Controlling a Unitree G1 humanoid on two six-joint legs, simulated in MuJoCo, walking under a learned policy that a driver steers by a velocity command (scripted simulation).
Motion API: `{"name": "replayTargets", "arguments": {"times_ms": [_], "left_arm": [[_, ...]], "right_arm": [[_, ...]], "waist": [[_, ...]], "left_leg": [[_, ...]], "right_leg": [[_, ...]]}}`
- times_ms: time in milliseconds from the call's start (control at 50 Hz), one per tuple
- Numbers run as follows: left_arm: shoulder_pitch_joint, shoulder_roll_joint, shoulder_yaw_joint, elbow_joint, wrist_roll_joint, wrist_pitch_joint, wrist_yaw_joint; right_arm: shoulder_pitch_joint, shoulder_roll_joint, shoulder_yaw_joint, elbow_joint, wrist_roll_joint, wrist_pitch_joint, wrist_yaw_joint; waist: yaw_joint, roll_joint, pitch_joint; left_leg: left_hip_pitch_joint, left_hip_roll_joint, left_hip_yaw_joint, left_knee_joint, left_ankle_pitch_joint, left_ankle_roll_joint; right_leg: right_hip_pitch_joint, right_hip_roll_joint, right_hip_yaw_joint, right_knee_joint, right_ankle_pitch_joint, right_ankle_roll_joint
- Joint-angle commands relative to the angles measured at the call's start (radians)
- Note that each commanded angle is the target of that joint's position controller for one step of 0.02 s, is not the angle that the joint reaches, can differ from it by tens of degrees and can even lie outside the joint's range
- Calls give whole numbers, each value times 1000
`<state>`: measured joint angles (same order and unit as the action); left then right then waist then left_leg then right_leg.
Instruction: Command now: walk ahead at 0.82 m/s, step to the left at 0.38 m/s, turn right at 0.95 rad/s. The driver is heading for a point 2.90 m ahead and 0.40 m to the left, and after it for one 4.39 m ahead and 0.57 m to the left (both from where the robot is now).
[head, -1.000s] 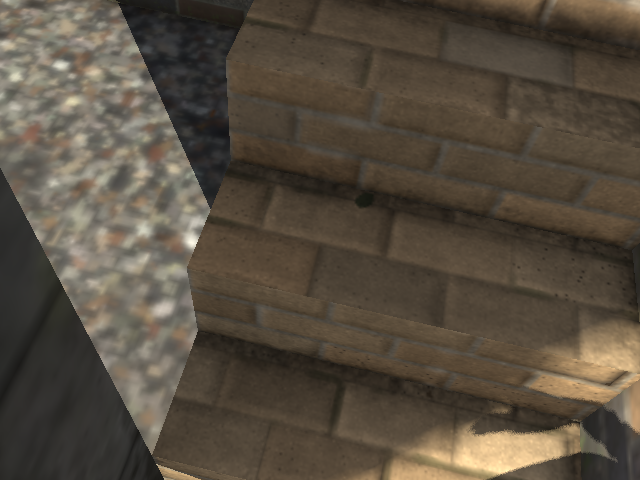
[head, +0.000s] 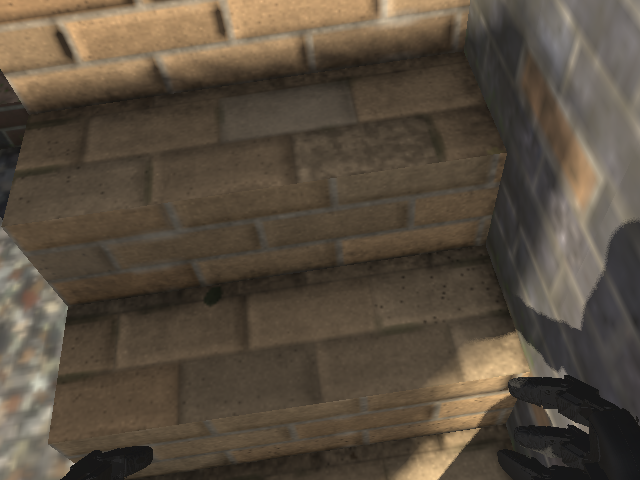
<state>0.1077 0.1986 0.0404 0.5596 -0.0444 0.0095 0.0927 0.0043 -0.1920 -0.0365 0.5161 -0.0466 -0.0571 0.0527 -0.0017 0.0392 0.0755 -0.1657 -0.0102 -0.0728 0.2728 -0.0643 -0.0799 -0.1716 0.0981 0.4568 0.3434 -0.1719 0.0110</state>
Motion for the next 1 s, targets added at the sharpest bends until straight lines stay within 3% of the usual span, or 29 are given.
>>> {"name": "replayTargets", "arguments": {"times_ms": [20,40,80,140,200,240,280,300,320,340,360,400,440,460,540,640,660,680,700,740,760,780,800,820,840,860,880,920,1000], "left_arm": [[-7,94,40,-104,22,-31,-34],[2,81,34,-117,33,-39,-45],[24,180,70,-60,-7,-31,14],[148,174,66,-33,29,16,46],[83,111,13,-33,86,9,32],[58,62,-14,-32,98,-2,12],[300,72,-1,78,120,-9,-8],[394,132,21,159,128,-17,-25],[370,177,15,205,138,-40,-43],[343,276,21,140,150,-50,-18],[342,350,53,116,153,-51,-9],[337,326,37,147,122,-40,9],[335,208,-12,159,121,-30,39],[379,146,-36,178,136,-21,47],[239,179,-45,102,116,-15,49],[211,273,30,65,102,12,62],[51,253,33,-16,56,8,31],[129,279,36,-30,43,3,21],[109,312,41,-15,121,33,55],[83,380,59,14,140,44,73],[64,397,78,-18,92,19,58],[-44,306,36,-74,60,27,37],[-150,102,-40,-142,54,21,-13],[3,-82,-82,-147,99,0,-63],[270,-53,-64,-52,113,-59,-119],[448,66,-30,56,63,-98,-159],[345,84,-33,45,19,-120,-159],[33,64,-37,-47,24,-105,-125],[-205,-25,-60,-220,58,-74,-116]], "right_arm": [[-31,-58,-6,-80,-15,-19,14],[71,-119,-23,-45,-50,-23,16],[100,-96,-28,-47,-91,-18,21],[21,-115,-11,-61,0,2,3],[33,-125,1,-123,-8,53,-46],[21,-145,11,-167,-3,66,-64],[-111,-124,32,-219,23,82,-66],[-104,-33,63,-239,42,83,-57],[-57,75,105,-287,21,66,-30],[146,34,77,-215,31,47,-19],[238,-133,32,-131,69,41,-15],[-9,-106,38,-252,94,77,-49],[-202,-47,66,-361,57,105,-40],[-233,-3,81,-361,69,103,-27],[-157,-10,109,-360,95,118,-1],[-139,-18,121,-339,30,138,-15],[119,-67,102,-225,41,111,-41],[12,-88,92,-219,47,89,-49],[-213,-99,83,-334,55,71,-26],[-169,-163,37,-319,60,44,-10],[34,-128,4,-166,94,55,-14],[149,-134,-16,-104,81,38,12],[264,-142,-22,43,59,8,24],[62,-118,28,80,-6,-12,30],[248,-346,-58,108,24,4,9],[360,-370,-112,155,1,42,-1],[293,-379,-125,138,-4,76,-13],[319,-331,-122,173,47,82,-56],[391,-242,-101,202,9,57,-139]], "waist": [[32,98,-225],[39,203,-260],[-36,145,-222],[35,172,-139],[10,-21,-103],[-3,36,-151],[138,89,-227],[140,11,-207],[56,-288,-180],[0,-311,-425],[74,-160,-576],[78,-96,-216],[57,-100,-78],[64,-138,-76],[-48,-170,-29],[-64,-161,-72],[-124,-297,-209],[-48,-297,-168],[-15,-42,-44],[-60,60,-210],[-95,-171,-293],[-149,-271,-213],[-174,1,-62],[104,177,-9],[141,295,-337],[61,170,-563],[9,168,-500],[-88,155,-315],[-72,188,-141]], "left_leg": [[451,111,8,-59,445,44],[653,262,-52,117,795,137],[414,397,-73,56,497,320],[174,346,59,4,262,305],[98,181,207,57,379,224],[103,185,163,104,542,263],[138,190,159,329,856,254],[111,146,193,554,683,205],[-269,66,168,913,-413,117],[-410,22,-20,1529,-620,10],[-471,-116,-219,1914,-565,-39],[-899,-51,-176,2224,-550,-52],[-988,-26,-89,2214,-547,-39],[-981,-66,-36,2354,-563,-37],[-753,-15,11,2095,-591,-7],[-689,89,11,1517,-413,26],[-475,138,-42,1167,-439,47],[-407,82,10,961,-601,57],[-589,61,67,951,-658,86],[-435,23,91,541,-319,103],[-159,68,18,332,-137,135],[-26,104,-9,48,19,161],[89,126,-73,-256,400,123],[84,34,56,100,739,-11],[277,246,-170,444,1651,-30],[373,392,-327,386,1436,196],[335,372,-486,253,787,354],[440,304,-562,194,358,389],[444,343,-506,123,327,335]], "right_leg": [[-223,-64,-80,283,-261,-4],[-507,3,-206,451,-566,59],[-622,-60,-421,1055,-642,154],[-664,-179,-430,1531,-566,145],[-458,-190,-511,914,-417,98],[-242,-187,-519,588,-316,34],[-20,-135,-572,164,-26,-44],[54,-104,-619,-82,186,-49],[297,-283,-396,-7,885,-52],[360,-626,25,243,1478,-205],[244,-793,209,86,1049,-440],[206,-656,-41,-20,304,-309],[196,-489,-325,0,152,-154],[183,-462,-399,-16,243,-139],[-135,-416,-658,-214,134,-68],[67,-452,-706,-282,140,-107],[11,-389,-743,-254,-149,-102],[-27,-395,-682,-228,-115,-153],[107,-490,-618,-179,345,-172],[372,-422,-679,159,976,-86],[283,-464,-630,215,931,-91],[146,-405,-609,375,854,-57],[-188,-263,-644,728,-206,-26],[-459,-235,-537,1150,-362,20],[-661,-177,-492,1508,-352,112],[-711,-189,-412,1599,-266,180],[-774,-192,-388,1641,-244,200],[-1048,-135,-399,1888,-240,189],[-1285,-91,-371,2271,-458,108]]}}
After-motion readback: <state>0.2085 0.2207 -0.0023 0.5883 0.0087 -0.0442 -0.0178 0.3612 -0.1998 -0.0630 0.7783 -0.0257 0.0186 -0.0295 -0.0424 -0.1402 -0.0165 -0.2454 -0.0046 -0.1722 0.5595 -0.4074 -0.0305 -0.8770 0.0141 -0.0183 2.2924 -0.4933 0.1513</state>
